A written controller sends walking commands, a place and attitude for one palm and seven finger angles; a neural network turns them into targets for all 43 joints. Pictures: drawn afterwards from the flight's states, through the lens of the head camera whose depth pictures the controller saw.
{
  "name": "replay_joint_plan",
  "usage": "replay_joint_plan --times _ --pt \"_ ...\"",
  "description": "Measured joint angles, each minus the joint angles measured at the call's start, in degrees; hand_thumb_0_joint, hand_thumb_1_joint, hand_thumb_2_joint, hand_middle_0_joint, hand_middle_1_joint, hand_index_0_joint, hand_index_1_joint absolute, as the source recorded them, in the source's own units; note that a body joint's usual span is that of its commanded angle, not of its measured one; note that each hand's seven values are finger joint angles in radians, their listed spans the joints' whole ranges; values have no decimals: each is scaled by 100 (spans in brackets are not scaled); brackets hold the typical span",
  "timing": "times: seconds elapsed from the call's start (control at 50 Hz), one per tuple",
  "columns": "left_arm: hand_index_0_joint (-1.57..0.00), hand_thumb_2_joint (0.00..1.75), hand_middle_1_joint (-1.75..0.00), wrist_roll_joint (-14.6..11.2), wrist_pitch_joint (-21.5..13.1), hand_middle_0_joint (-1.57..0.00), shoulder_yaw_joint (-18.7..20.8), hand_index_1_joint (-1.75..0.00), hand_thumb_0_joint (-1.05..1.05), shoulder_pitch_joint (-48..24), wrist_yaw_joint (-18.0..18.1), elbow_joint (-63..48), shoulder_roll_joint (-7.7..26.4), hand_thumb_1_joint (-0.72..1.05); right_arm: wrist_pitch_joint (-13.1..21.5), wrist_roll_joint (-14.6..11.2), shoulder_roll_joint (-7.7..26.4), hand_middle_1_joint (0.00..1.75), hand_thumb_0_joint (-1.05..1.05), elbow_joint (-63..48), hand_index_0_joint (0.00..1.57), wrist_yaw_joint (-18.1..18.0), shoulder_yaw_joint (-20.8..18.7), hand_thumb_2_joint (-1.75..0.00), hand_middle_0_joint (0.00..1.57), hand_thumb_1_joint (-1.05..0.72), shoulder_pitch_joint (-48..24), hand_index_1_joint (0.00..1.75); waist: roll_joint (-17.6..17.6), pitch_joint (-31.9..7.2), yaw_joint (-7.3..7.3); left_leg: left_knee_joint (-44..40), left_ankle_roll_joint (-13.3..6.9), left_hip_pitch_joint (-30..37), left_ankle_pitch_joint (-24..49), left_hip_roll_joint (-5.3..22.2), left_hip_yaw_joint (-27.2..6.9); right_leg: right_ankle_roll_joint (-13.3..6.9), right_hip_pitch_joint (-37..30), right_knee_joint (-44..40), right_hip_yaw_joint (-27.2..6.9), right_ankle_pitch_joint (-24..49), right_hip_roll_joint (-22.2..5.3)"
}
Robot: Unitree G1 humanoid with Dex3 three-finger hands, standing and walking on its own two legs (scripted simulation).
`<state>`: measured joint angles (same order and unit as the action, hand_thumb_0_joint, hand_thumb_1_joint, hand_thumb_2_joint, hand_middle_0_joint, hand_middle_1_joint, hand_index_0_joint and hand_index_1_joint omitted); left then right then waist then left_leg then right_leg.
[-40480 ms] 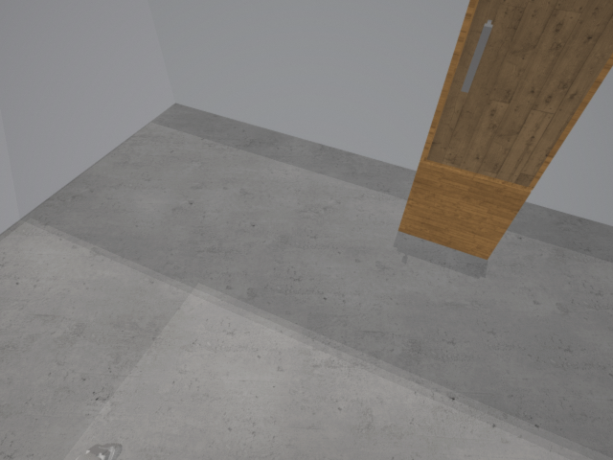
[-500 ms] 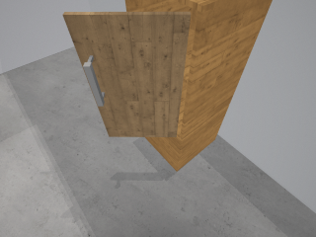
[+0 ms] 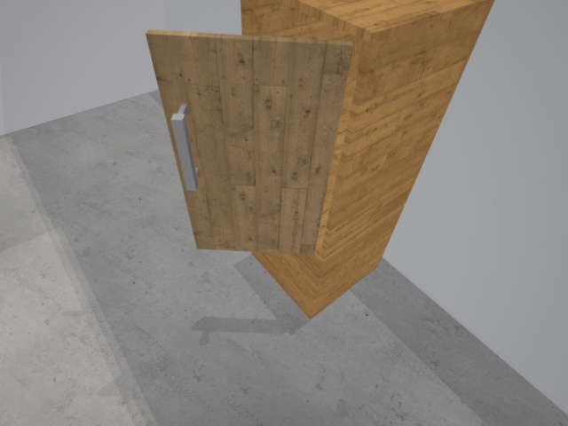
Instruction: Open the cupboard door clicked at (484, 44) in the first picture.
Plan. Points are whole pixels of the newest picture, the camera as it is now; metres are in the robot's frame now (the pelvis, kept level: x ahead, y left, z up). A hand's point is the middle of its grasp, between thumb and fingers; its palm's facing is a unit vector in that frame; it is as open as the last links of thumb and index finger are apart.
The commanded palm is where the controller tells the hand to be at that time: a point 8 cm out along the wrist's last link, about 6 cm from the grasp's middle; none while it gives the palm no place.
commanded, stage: come to a stop and stand still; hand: left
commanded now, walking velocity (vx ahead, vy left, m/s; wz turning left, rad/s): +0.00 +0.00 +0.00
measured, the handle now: (188, 149) +0.61 +0.22 +0.04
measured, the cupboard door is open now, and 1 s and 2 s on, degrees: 50 50 50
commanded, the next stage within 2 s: look again from close up in 0.16 s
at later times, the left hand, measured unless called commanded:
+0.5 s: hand out of the picture -0.01 +0.17 -0.18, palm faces +0.02 -0.99 -0.14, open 7.4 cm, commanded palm none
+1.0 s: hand out of the picture +0.00 +0.18 -0.17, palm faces +0.00 -0.99 -0.15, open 7.4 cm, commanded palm none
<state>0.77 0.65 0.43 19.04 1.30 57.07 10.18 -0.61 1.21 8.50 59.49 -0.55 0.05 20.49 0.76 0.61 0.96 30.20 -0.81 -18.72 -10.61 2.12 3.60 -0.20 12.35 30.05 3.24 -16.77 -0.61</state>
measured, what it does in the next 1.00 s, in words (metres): stands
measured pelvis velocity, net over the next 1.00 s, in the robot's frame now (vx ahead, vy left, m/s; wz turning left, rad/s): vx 0.02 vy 0.02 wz -0.02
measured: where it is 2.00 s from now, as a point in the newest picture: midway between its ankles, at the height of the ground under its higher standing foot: outside the picture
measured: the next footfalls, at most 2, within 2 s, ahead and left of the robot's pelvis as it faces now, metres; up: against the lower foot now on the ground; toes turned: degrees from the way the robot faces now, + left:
right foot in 1.40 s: +0.10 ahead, -0.10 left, +0.00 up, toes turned -6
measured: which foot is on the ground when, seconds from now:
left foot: down 0.00-1.00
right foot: down 0.00-1.00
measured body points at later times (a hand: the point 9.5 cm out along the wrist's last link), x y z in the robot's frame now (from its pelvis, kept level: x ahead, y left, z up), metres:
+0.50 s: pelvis +0.01 +0.02 +0.01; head +0.01 +0.03 +0.46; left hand -0.01 +0.22 -0.16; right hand +0.02 -0.21 -0.14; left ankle +0.06 +0.11 -0.73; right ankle -0.01 -0.12 -0.73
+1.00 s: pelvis +0.02 +0.02 +0.01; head +0.01 +0.03 +0.46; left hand +0.00 +0.23 -0.16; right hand +0.01 -0.20 -0.15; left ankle +0.06 +0.11 -0.73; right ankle -0.01 -0.12 -0.73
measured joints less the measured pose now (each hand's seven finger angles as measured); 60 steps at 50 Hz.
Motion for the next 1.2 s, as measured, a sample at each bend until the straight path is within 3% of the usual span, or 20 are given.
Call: replay_joint_plan --times 0.38,0.92,1.06,1.2 --pt "-20 89 -30 20 -95 -20 -93 -30 0 181 27 482 -238 91 130 -59 12 30 1 250 20 -51 -34 -90 20 -92 -400 30 52 -38 -105 -306 -93 240 78 -94 120 116 -213 -321 -107 129 -88" --pt "-20 89 -30 29 -118 -20 -85 -30 0 100 43 561 -167 91 154 -62 -56 30 1 446 20 -39 -12 -90 20 -91 -367 30 76 0 -85 -555 -169 428 126 -193 213 195 -354 -524 -189 187 -182" --pt "-20 89 -29 87 -110 -20 -7 -30 0 303 -37 518 -197 91 67 -21 -66 30 0 431 20 12 -86 -90 20 -91 -186 30 56 -141 -115 -208 -182 304 -266 -190 208 34 -232 -175 -220 -210 -170" --pt "-20 89 -30 52 -183 -20 78 -30 0 657 -41 553 -280 91 129 -18 -17 30 1 361 20 32 -108 -90 20 -91 -45 30 -5 -126 -181 518 -160 171 -697 -77 105 145 -365 45 -157 -453 -75"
